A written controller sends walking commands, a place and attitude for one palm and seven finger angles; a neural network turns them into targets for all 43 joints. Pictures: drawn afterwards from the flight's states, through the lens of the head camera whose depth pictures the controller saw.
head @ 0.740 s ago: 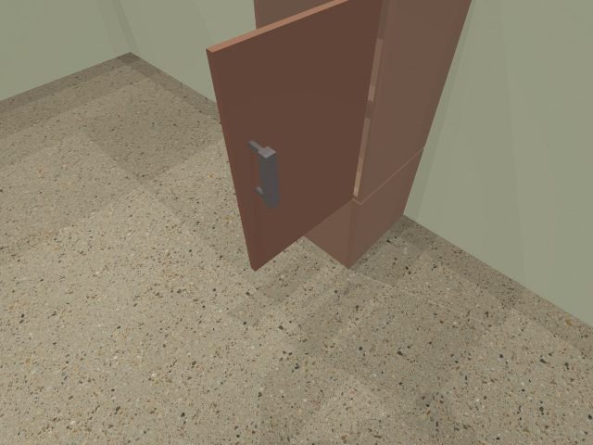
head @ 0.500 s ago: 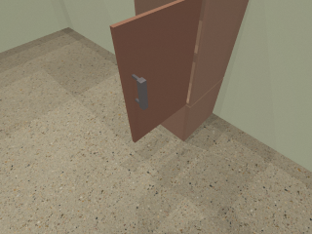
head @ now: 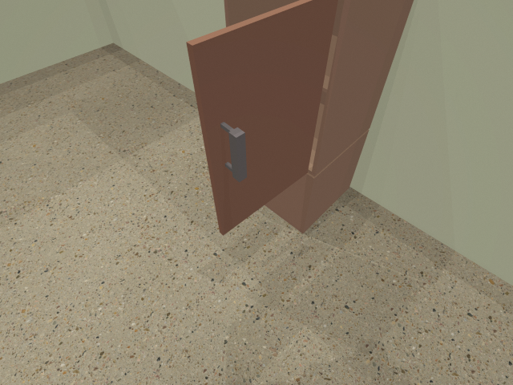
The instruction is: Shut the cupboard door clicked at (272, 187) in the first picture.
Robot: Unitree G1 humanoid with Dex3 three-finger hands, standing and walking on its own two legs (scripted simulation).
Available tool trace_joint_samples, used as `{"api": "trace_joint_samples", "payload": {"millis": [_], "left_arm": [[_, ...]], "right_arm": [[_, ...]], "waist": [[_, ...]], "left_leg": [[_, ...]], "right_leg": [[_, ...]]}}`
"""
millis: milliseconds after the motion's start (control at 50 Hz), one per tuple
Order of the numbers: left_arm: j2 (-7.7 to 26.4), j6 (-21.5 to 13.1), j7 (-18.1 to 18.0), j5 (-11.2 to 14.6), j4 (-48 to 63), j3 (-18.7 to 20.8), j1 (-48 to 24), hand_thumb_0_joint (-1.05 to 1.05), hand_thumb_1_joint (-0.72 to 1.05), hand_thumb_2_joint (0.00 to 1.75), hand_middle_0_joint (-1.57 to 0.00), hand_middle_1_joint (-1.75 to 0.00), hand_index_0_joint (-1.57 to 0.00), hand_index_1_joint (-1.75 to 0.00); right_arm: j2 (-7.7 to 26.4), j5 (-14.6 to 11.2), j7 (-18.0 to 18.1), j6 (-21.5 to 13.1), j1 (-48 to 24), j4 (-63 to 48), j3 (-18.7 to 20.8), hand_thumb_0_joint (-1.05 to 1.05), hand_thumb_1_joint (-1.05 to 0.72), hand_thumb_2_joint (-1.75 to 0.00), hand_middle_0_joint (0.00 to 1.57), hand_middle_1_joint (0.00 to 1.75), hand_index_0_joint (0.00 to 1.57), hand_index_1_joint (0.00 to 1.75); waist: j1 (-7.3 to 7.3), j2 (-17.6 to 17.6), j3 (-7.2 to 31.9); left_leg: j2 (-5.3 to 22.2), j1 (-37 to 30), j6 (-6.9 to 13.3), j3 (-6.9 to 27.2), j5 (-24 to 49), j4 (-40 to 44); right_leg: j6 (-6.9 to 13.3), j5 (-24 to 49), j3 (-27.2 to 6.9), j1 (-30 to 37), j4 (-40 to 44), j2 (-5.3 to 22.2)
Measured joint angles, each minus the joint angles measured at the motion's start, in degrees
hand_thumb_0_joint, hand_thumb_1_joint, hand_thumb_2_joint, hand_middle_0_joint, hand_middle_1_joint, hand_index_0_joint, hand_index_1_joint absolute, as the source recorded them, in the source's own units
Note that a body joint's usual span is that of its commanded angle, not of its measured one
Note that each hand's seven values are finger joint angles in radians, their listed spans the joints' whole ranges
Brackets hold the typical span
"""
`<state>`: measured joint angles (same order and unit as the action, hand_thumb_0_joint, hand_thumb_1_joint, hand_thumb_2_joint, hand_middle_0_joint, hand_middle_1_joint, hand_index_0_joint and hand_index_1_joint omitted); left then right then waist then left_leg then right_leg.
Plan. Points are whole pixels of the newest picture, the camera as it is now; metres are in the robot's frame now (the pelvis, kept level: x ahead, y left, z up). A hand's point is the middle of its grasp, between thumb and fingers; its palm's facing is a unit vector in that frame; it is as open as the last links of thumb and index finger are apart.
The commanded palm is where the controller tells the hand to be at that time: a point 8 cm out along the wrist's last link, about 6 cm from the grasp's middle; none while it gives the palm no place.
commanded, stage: look at it before walking up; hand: left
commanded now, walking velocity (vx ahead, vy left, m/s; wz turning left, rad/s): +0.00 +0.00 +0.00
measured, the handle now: (232, 151) +0.59 +0.09 -0.01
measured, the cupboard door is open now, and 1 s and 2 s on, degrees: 86 86 86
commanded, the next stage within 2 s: walk around to get in front in 0.10 s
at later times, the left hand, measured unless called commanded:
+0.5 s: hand out of the picture +0.05 +0.21 -0.18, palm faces -0.09 -0.96 -0.25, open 7.4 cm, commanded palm none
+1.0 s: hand out of the picture +0.08 +0.16 -0.17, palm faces -0.31 -0.91 -0.26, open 7.4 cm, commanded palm none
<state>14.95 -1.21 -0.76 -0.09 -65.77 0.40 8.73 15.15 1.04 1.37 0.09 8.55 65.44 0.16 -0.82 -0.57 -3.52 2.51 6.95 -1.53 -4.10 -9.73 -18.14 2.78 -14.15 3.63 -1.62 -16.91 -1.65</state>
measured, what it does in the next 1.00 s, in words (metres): lifts its left foot, turning right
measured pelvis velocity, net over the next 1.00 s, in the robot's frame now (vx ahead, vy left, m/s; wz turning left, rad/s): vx -0.03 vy -0.01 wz -0.41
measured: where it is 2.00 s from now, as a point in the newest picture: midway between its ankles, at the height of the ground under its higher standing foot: outside the picture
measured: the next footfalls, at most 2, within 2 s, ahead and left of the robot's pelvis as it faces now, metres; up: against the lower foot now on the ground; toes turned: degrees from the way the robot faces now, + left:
left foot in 1.10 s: +0.07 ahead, +0.12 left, +0.00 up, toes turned -28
right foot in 1.34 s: -0.05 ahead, -0.15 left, +0.00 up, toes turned -36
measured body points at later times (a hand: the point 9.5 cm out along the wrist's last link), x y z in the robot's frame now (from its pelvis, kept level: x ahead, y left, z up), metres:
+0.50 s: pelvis -0.01 +0.01 -0.01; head +0.03 +0.00 +0.44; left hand +0.05 +0.26 -0.16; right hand +0.01 -0.25 -0.17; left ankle +0.00 +0.13 -0.75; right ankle -0.05 -0.08 -0.75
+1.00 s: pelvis -0.03 -0.01 -0.01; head +0.04 -0.05 +0.44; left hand +0.10 +0.21 -0.15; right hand +0.01 -0.29 -0.15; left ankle +0.01 +0.14 -0.70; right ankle -0.05 -0.09 -0.75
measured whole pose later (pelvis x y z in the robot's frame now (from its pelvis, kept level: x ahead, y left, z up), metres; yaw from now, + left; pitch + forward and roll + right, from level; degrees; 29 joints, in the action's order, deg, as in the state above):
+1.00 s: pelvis -0.03 -0.01 -0.01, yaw -23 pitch +2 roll +2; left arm 11.6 2.2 -0.6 -1.3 -54.7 4.4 13.2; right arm 11.6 0.1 2.2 2.6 1.9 52.1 3.0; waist 2.3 1.2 -6.8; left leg 0.7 22.6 -3.6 1.1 -25.4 -48.9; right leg 4.0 -12.9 -10.2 -15.4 -27.3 -5.9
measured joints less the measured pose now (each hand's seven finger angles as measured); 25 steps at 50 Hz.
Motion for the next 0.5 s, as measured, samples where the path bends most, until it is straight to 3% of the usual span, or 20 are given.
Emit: {"api": "trace_joint_samples", "payload": {"millis": [300, 500], "left_arm": [[0.2, 0.6, -0.2, 0.0, 0.5, 0.2, -0.1, 0.01, 0.91, 0.90, -0.20, -0.30, -0.20, -0.30], [-2.0, 4.1, 0.7, -0.6, 5.0, 2.0, 2.4, 0.01, 0.91, 0.90, -0.20, -0.30, -0.20, -0.30]], "right_arm": [[0.2, 0.1, 0.3, 0.3, -0.5, -0.5, 0.1, 0.00, -0.91, -0.90, 0.21, 0.30, 0.20, 0.30], [-2.9, 0.3, 1.0, 1.9, 0.8, -5.4, 1.7, 0.00, -0.91, -0.90, 0.21, 0.30, 0.20, 0.30]], "waist": [[0.38, -0.1, 0.1], [0.76, 0.6, -1.7]], "left_leg": [[0.2, 0.4, 0.1, -1.0, -0.4, -0.6], [2.6, 5.1, 0.1, -6.0, -5.6, -10.3]], "right_leg": [[-0.2, 0.0, -1.0, -0.9, -0.7, -0.1], [-0.1, -4.3, -6.0, -9.0, -12.9, -1.4]]}}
